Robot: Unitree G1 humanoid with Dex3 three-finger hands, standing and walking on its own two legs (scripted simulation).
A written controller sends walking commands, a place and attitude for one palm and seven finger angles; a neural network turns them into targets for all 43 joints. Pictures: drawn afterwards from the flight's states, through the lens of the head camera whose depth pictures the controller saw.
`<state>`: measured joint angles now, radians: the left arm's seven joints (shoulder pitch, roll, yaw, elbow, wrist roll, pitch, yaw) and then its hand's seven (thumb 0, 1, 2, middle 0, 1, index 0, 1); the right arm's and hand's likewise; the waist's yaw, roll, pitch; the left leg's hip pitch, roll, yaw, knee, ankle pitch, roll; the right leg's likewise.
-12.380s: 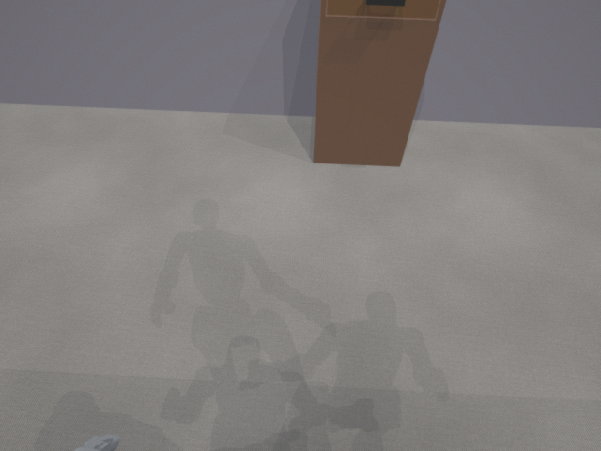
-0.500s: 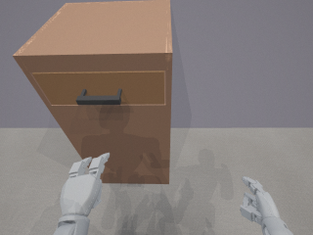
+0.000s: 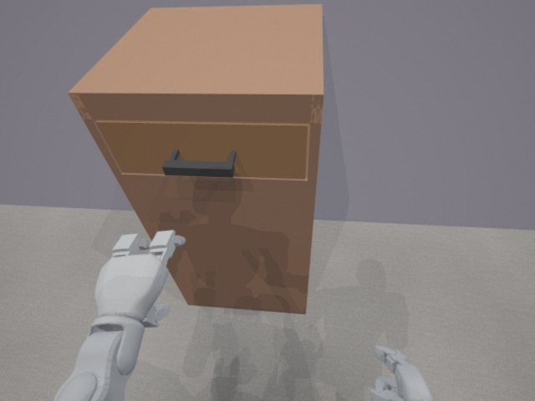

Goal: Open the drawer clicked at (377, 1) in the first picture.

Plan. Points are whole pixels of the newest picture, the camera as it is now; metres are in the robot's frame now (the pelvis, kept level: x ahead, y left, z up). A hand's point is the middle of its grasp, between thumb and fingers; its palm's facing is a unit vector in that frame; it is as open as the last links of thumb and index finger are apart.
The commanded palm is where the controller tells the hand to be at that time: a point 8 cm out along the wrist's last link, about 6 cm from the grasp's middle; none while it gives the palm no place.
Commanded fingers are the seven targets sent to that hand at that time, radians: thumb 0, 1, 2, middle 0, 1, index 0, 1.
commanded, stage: raise the hand with hooked fingers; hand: left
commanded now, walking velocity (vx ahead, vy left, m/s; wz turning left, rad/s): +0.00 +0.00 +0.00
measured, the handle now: (201, 161) +0.53 +0.21 +0.05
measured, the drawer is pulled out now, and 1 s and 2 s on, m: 0.00 0.00 0.00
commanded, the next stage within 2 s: move the hooked fingers above the handle in 1.06 s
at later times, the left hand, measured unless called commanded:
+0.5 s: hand (124, 221) +0.30 +0.24 +0.13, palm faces +0.12 -0.06 -0.99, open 13.6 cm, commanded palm +0.27 +0.24 +0.19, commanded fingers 0.00 -0.50 0.30 -0.30 -1.20 -0.30 -1.20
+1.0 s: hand (115, 206) +0.31 +0.25 +0.15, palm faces +0.09 -0.06 -0.99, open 13.8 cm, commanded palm +0.28 +0.26 +0.22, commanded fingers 0.00 -0.50 0.30 -0.30 -1.20 -0.30 -1.20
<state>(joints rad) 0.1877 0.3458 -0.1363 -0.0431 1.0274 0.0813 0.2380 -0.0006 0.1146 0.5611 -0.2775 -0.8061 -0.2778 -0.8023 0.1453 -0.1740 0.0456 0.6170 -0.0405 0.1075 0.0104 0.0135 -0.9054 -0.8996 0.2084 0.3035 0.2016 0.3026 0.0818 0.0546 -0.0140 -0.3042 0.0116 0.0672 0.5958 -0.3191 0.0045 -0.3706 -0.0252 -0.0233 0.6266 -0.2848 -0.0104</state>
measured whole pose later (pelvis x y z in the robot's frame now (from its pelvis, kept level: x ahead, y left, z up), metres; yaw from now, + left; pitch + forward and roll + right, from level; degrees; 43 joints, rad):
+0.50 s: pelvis +0.01 +0.00 +0.02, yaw +1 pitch -1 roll +1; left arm -0.07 0.47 -0.08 -0.06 0.93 0.11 0.04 0.00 -0.43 0.33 -0.32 -1.16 -0.32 -1.16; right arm 0.04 -0.24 0.01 0.63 0.01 0.13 -0.01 0.01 -0.91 -0.90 0.20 0.30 0.20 0.30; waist 0.10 0.09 0.01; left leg -0.14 0.00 0.05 0.39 -0.24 0.01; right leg -0.20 -0.03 -0.05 0.44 -0.22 0.00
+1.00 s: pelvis +0.01 +0.01 +0.02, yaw +2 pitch +0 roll +0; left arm -0.14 0.55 -0.01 -0.06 0.85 -0.02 -0.06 0.00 -0.49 0.30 -0.32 -1.20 -0.32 -1.20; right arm 0.13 -0.29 -0.01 0.65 0.01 0.13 0.01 0.01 -0.91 -0.90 0.20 0.30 0.20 0.30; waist 0.09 0.09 0.03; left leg -0.16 -0.01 0.04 0.37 -0.21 0.01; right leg -0.21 -0.04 -0.06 0.40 -0.19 0.00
